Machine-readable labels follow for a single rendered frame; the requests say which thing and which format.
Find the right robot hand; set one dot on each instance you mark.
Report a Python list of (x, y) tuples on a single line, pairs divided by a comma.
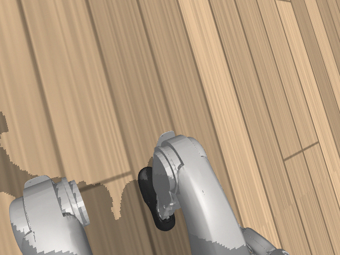
[(256, 243)]

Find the right robot foot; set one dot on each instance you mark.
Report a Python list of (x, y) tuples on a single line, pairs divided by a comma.
[(150, 198)]

